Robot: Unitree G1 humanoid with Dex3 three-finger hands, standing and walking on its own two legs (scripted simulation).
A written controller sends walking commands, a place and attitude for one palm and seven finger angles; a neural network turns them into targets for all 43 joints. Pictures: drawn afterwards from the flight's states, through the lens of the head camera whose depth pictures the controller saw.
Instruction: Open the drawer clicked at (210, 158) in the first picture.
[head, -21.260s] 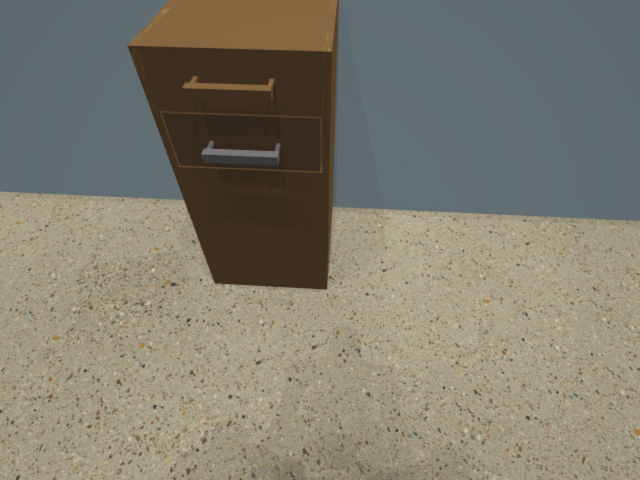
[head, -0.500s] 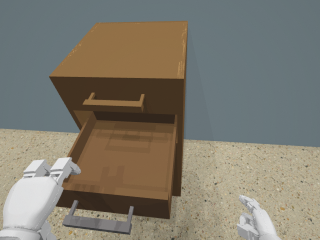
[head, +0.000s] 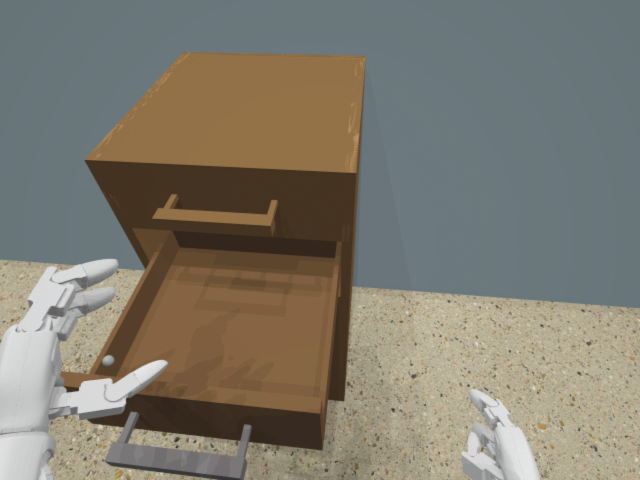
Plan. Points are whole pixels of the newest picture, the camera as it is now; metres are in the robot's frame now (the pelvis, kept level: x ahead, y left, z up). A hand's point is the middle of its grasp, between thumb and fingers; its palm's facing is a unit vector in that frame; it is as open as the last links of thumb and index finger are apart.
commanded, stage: draw the hand back to the body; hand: left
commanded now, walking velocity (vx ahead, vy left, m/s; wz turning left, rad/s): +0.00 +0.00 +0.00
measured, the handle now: (182, 443) +0.18 +0.23 -0.12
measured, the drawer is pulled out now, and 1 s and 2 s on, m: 0.30 0.30 0.30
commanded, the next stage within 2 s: step back with the hand held close in 0.50 s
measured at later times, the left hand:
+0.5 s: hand (102, 353) +0.18 +0.23 +0.15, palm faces +0.37 -0.82 -0.43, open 7.6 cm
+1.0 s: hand (73, 388) +0.15 +0.24 +0.14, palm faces +0.29 -0.80 -0.52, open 7.4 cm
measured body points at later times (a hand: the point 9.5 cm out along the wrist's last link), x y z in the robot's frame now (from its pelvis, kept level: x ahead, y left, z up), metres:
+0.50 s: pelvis +0.00 -0.01 +0.00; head -0.01 -0.03 +0.45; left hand +0.16 +0.27 +0.18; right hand +0.20 -0.22 -0.08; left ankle -0.05 +0.11 -0.74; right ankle +0.00 -0.11 -0.74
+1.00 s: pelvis -0.04 +0.01 -0.01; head +0.00 +0.01 +0.44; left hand +0.13 +0.28 +0.17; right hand +0.14 -0.24 -0.08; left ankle -0.05 +0.11 -0.74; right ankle +0.00 -0.11 -0.74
